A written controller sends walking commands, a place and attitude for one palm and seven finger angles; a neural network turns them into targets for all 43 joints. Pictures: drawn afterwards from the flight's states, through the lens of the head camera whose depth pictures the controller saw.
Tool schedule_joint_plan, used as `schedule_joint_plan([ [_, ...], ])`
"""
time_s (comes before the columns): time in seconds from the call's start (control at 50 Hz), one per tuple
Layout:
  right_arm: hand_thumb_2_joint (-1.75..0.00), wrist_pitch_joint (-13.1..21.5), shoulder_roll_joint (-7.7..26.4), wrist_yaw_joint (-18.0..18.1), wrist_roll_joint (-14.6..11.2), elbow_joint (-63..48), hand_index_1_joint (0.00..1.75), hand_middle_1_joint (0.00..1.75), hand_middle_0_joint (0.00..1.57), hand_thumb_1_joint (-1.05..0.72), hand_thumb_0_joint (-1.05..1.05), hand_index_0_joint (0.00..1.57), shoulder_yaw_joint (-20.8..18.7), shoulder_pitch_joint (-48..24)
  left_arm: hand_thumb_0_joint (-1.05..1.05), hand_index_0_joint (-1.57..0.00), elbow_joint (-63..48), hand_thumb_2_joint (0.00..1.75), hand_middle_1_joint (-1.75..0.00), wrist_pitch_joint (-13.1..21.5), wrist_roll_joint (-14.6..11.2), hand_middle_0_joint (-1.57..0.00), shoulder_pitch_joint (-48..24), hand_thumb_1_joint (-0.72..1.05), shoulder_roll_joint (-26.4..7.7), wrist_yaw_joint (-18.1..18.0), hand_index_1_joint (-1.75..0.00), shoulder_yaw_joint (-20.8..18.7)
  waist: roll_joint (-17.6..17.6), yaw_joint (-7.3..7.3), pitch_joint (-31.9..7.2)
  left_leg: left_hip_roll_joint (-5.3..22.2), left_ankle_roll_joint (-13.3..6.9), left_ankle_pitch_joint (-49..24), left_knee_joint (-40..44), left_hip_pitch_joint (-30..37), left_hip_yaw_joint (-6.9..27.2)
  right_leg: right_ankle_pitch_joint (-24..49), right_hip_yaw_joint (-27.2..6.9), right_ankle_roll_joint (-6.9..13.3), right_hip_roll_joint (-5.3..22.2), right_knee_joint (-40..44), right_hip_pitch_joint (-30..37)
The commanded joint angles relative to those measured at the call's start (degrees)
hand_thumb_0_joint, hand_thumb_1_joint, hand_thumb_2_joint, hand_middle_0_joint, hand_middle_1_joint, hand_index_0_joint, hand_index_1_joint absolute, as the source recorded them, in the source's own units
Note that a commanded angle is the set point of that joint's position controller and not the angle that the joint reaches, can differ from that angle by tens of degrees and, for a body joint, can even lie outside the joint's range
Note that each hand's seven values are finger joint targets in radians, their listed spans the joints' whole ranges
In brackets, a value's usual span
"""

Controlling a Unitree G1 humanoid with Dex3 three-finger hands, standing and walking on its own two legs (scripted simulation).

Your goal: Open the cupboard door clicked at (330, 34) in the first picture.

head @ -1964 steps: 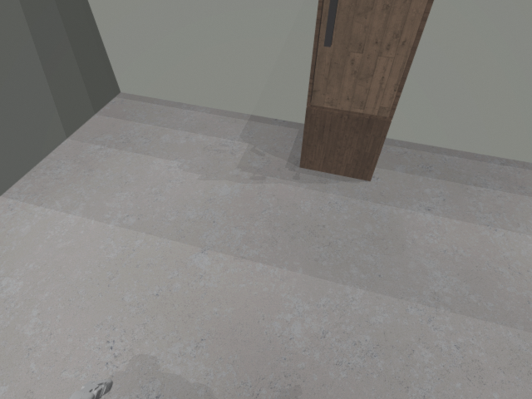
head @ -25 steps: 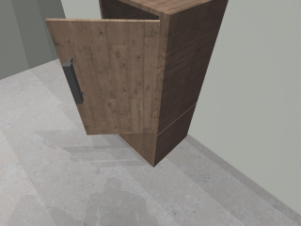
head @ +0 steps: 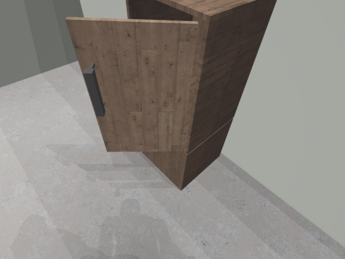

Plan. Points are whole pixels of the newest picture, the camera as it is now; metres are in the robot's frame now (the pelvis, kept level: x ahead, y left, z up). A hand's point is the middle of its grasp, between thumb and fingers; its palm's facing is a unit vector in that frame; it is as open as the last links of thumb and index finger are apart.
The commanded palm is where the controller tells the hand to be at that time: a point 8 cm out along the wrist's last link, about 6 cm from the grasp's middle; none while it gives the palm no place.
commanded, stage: shuffle to correct the standing spot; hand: left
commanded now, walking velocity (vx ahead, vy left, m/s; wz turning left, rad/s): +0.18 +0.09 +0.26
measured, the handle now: (96, 90) +0.60 +0.29 +0.04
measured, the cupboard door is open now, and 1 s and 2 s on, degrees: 49 49 49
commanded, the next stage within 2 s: come to a stop and stand still in 0.20 s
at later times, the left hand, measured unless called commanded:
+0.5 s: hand out of the picture +0.14 +0.22 -0.16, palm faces +0.08 -0.98 -0.19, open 7.3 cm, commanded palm none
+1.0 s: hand out of the picture +0.09 +0.23 -0.18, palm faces +0.13 -0.97 -0.21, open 7.3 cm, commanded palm none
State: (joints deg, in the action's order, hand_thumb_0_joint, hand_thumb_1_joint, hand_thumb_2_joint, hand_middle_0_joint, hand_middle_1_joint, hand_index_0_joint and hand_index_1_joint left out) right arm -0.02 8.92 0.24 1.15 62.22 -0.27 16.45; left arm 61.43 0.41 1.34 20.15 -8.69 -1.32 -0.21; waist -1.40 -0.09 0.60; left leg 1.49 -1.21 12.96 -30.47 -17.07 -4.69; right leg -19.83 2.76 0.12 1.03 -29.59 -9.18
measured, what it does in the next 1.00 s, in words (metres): steps on the spot: right foot, then left foot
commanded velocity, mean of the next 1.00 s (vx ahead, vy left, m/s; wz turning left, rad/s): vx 0.02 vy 0.03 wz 0.04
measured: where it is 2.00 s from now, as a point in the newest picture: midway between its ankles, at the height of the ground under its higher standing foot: outside the picture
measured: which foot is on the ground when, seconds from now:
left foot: down 0.00-0.66, up 0.68-0.98, down 1.00-1.00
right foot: down 0.00-0.18, up 0.20-0.60, down 0.62-1.00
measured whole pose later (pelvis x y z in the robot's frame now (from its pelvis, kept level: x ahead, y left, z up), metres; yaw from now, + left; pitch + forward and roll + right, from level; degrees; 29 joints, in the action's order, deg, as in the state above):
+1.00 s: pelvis +0.04 +0.03 +0.00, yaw +4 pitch +0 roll +1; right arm -0.6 10.0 0.3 1.1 56.3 -2.5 13.3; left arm 54.9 -2.1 1.7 13.2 -11.7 -1.8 -3.0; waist -3.9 -1.0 1.0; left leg -0.1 -0.4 20.6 -30.6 -11.6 -2.3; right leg -8.0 4.0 1.7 2.1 -30.6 -23.2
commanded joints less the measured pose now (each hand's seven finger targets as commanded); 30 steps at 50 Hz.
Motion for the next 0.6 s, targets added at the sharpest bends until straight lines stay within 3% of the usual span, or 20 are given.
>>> schedule_joint_plan([
  [0.0, -0.9, 0.22, 5.51, -0.07, 0.08, -4.8, 0.3, 0.3, 0.2, -0.9, 0.0, 0.2, -1.28, -0.73, 0.0, -0.2, -1.69, 0.9, -0.3, 0.23, 0.2, -0.2, 6.24, 0.9, -9.24, -0.33, -0.3, -3.06, -6.8, -1.86, 7.92, -0.28, -0.5, 11.92, -4.56, -10.54, 0.81, -17.01, -13.79, 6.44, 12.14, 14.27, -2.87],
  [0.02, -0.9, 0.33, 4.93, -0.25, 0.08, -5.53, 0.3, 0.3, 0.2, -0.9, 0.0, 0.2, -1.41, -1.86, 0.0, -0.2, -1.94, 0.9, -0.3, 0.34, 0.14, -0.2, 6.83, 0.9, -9.97, -0.47, -0.3, -3.51, -9.45, -2.38, 8.49, -0.31, -0.3, 10.3, -9.35, -12.01, -0.45, -15.71, -17.01, 7.83, 15.81, 16.62, -2.8],
  [0.06, -0.9, 0.95, 4.53, -0.59, 0.03, -6.92, 0.3, 0.3, 0.2, -0.9, 0.0, 0.2, -1.27, -3.3, 0.0, -0.2, -2.22, 0.9, -0.3, 1.19, 0.4, -0.2, 6.92, 0.9, -10.04, -0.65, -0.3, -3.93, -9.61, -2.39, 8.45, 0.51, -0.52, 11.79, -10.9, -14.14, 0.49, -0.47, -16.37, 9.63, 18.51, 14.91, 0.99],
  [0.08, -0.9, 1.35, 4.18, -0.64, -0.14, -6.91, 0.3, 0.3, 0.2, -0.9, 0.0, 0.2, -1.21, -2.5, 0.0, -0.2, -2.31, 0.9, -0.3, 1.45, 0.55, -0.2, 6.42, 0.9, -10.2, -0.61, -0.3, -4.09, -7.97, -1.71, 7.24, 0.61, -0.65, 11.19, -7.21, -11.65, 0.16, 6.52, -13.46, 9.43, 18.15, 11.47, 1.92],
  [0.1, -0.9, 1.67, 4.11, -0.67, -0.29, -5.9, 0.3, 0.3, 0.2, -0.9, 0.0, 0.2, -1.21, 0.75, 0.0, -0.2, -2.83, 0.9, -0.3, 1.36, 0.58, -0.2, 4.91, 0.9, -10.28, -0.56, -0.3, -4.12, -6.2, -0.05, 5.74, 0.25, -0.92, 8.34, -1.69, -4.68, -1.0, 8.67, -8.64, 7.84, 16.29, 6.79, -0.71],
  [0.12, -0.9, 2.25, 5.11, -0.53, -0.25, -4.17, 0.3, 0.3, 0.2, -0.9, 0.0, 0.2, -1.24, 5.96, 0.0, -0.2, -3.21, 0.9, -0.3, 1.16, 0.43, -0.2, 3.35, 0.9, -9.07, -0.29, -0.3, -3.85, -1.52, 2.33, 3.27, -0.02, -2.01, 2.84, 4.14, 5.89, 0.88, 9.45, -2.52, 5.2, 11.43, -1.95, -6.28],
  [0.14, -0.9, 2.69, 10.3, 0.04, 0.5, -2.5, 0.3, 0.3, 0.2, -0.9, 0.0, 0.2, -2.46, 12.15, 0.0, -0.2, -4.61, 0.9, -0.3, 1.02, -0.07, -0.2, 2.57, 0.9, -6.24, 0.31, -0.3, -3.37, 12.81, 4.31, 1.46, 10.03, -7.11, -2.08, 8.99, 14.3, 17.39, 0.71, 4.99, 1.44, 3.21, -17.98, -16.89],
  [0.16, -0.9, 2.52, 12.33, 0.61, 0.54, -1.37, 0.3, 0.3, 0.2, -0.9, 0.0, 0.2, -2.94, 17.32, 0.0, -0.2, -6.86, 0.9, -0.3, 1.54, -0.01, -0.2, -0.51, 0.9, -4.03, 0.4, -0.3, -2.53, 18.83, 5.29, 0.73, 18.17, -12.88, -8.56, 15.16, 20.64, 28.64, -15.41, 4.49, 0.72, -0.62, -31.98, -28.75],
  [0.18, -0.9, 2.25, 11.43, 0.72, 0.18, -1.32, 0.3, 0.3, 0.2, -0.9, 0.0, 0.2, -2.55, 16.12, 0.0, -0.2, -7.08, 0.9, -0.3, 1.48, 0.36, -0.2, -2.68, 0.9, -5.62, 0.23, -0.3, -2.8, 13.6, 5.06, 2.32, 18.52, -14.4, -2.29, 16.43, 15.1, 26.63, -14.42, 0.05, 2.07, 2.52, -37.97, -28.2],
  [0.2, -0.9, 2.64, 9.1, 0.88, 0.05, -2.47, 0.3, 0.3, 0.2, -0.9, 0.0, 0.2, -2.0, 13.25, 0.0, -0.2, -7.1, 0.9, -0.3, 1.54, 0.43, -0.2, -3.61, 0.9, -4.78, 0.47, -0.3, -2.73, 10.09, 3.76, 5.04, 17.82, -14.96, -0.83, 17.5, 11.3, 26.31, -11.1, -0.35, 2.2, 3.94, -40.24, -29.91],
  [0.22, -0.9, 3.01, 7.88, 0.9, 0.09, -3.38, 0.3, 0.3, 0.2, -0.9, 0.0, 0.2, -1.64, 10.03, 0.0, -0.2, -6.47, 0.9, -0.3, 1.65, 0.36, -0.2, -3.68, 0.9, -4.43, 0.89, -0.3, -2.76, 6.05, 2.68, 5.3, 17.22, -14.45, -0.07, 18.01, 9.08, 23.93, -7.19, -1.51, 1.95, 5.28, -40.14, -29.5],
  [0.24, -0.9, 3.4, 6.94, 0.93, 0.16, -3.88, 0.3, 0.3, 0.2, -0.9, 0.0, 0.2, -1.29, 8.13, 0.0, -0.2, -5.69, 0.9, -0.3, 1.56, 0.48, -0.2, -3.05, 0.9, -3.61, 1.16, -0.3, -2.53, 4.31, 1.66, 5.52, 15.77, -13.49, -2.3, 18.83, 6.94, 21.01, -3.64, -1.41, 1.35, 5.82, -38.66, -27.6],
  [0.26, -0.9, 3.73, 6.57, 1.04, 0.14, -4.07, 0.3, 0.3, 0.2, -0.9, 0.0, 0.2, -1.18, 7.33, 0.0, -0.2, -5.14, 0.9, -0.3, 1.26, 0.51, -0.2, -1.63, 0.9, -2.6, 1.31, -0.3, -2.31, 3.91, 0.59, 4.89, 14.43, -12.69, -5.61, 19.24, 6.37, 17.47, -0.93, -0.76, 0.76, 5.81, -37.15, -25.86],
  [0.3, -0.9, 4.37, 5.67, 1.35, -0.14, -3.55, 0.3, 0.3, 0.2, -0.9, 0.0, 0.2, -0.98, 7.49, 0.0, -0.2, -4.4, 0.9, -0.3, 0.9, 0.44, -0.2, -0.77, 0.9, -1.91, 1.43, -0.3, -2.11, 3.97, -0.17, 2.93, 12.02, -11.84, -17.08, 18.63, 8.45, 12.17, 2.15, 0.38, -0.16, 5.1, -33.56, -24.34],
  [0.36, -0.9, 4.44, 5.39, 2.0, -0.15, -2.8, 0.3, 0.3, 0.2, -0.9, 0.0, 0.2, -0.44, 7.89, 0.0, -0.2, -4.04, 0.9, -0.3, 0.0, 0.02, -0.2, -1.38, 0.9, -1.25, 0.59, -0.3, -1.71, 3.42, -0.44, 0.72, 11.68, -10.62, -37.68, 15.3, 11.0, 7.63, 4.3, -0.09, -1.4, 4.06, -27.23, -21.46],
  [0.4, -0.9, 4.12, 4.96, 2.3, -0.06, -2.5, 0.3, 0.3, 0.2, -0.9, 0.0, 0.2, -0.21, 7.33, 0.0, -0.2, -4.3, 0.9, -0.3, -0.22, -0.27, -0.2, -2.74, 0.9, -1.21, -0.02, -0.3, -1.39, 4.11, -0.43, 0.27, 11.25, -9.05, -46.08, 13.0, 11.14, 6.36, 6.01, 0.06, -1.49, 3.18, -20.34, -17.97],
  [0.48, -0.9, 2.53, 5.91, 2.46, 0.1, -2.23, 0.3, 0.3, 0.2, -0.9, 0.0, 0.2, -1.14, 6.47, 0.0, -0.2, -5.37, 0.9, -0.3, -0.73, -0.4, -0.2, -5.81, 0.9, -2.54, -0.68, -0.3, -1.59, 7.47, 0.68, 0.88, 12.15, -8.18, -45.31, 10.42, 11.99, 7.12, 4.76, 0.59, -1.03, 1.89, -10.87, -13.62],
  [0.52, -0.9, 1.96, 5.91, 2.52, 0.14, -2.5, 0.3, 0.3, 0.2, -0.9, 0.0, 0.2, -1.69, 6.29, 0.0, -0.2, -6.19, 0.9, -0.3, -0.67, -0.27, -0.2, -6.06, 0.9, -3.45, -0.93, -0.3, -1.98, 6.43, 0.42, 2.41, 12.62, -7.68, -44.54, 8.51, 11.15, 8.05, 5.98, 0.33, -0.71, 1.66, -6.35, -11.51],
  [0.56, -0.9, 1.52, 5.77, 2.41, -0.16, -2.73, 0.3, 0.3, 0.2, -0.9, 0.0, 0.2, -2.1, 5.71, 0.0, -0.2, -6.26, 0.9, -0.3, -0.15, -0.16, -0.2, -4.27, 0.9, -4.72, -1.09, -0.3, -2.46, 4.47, -0.85, 1.43, 11.34, -5.55, -38.67, 4.21, 9.88, 7.39, 13.03, -0.54, -0.65, 2.53, 0.25, -6.53],
  [0.58, -0.9, 1.36, 5.01, 2.3, -0.4, -3.18, 0.3, 0.3, 0.2, -0.9, 0.0, 0.2, -2.27, 5.81, 0.0, -0.2, -6.26, 0.9, -0.3, 0.25, -0.05, -0.2, -2.89, 0.9, -6.06, -1.19, -0.3, -2.8, 1.29, -1.15, 0.04, 8.63, -3.58, -31.25, 1.04, 7.09, 6.36, 25.88, -2.82, -0.02, 4.28, 2.06, -2.17],
])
